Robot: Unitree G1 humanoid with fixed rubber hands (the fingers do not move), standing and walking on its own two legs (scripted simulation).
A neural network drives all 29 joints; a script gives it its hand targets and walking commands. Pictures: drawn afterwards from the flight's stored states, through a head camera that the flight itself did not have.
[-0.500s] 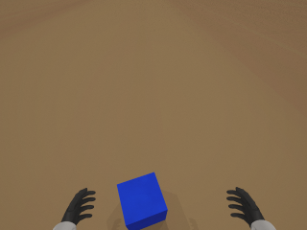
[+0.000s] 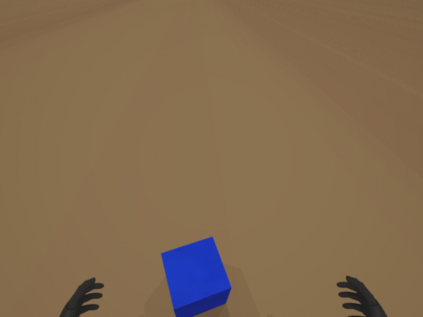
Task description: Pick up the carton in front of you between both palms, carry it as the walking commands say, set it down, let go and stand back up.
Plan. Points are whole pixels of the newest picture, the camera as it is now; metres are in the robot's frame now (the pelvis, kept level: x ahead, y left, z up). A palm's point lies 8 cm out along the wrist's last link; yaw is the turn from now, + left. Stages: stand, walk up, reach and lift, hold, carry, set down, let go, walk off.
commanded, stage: stand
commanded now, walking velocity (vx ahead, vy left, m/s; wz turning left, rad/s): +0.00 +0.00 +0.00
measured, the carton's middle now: (195, 279) +0.36 +0.05 -0.64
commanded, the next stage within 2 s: none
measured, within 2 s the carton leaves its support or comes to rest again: neither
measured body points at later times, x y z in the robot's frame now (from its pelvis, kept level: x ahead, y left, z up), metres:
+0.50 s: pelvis +0.02 +0.01 +0.01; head +0.02 +0.03 +0.46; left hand +0.15 +0.30 -0.11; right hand +0.14 -0.29 -0.09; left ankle +0.01 +0.11 -0.73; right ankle -0.03 -0.14 -0.73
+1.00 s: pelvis +0.00 +0.00 +0.01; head +0.00 +0.02 +0.46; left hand +0.10 +0.31 -0.11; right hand +0.10 -0.31 -0.09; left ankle +0.01 +0.11 -0.73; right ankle -0.03 -0.14 -0.73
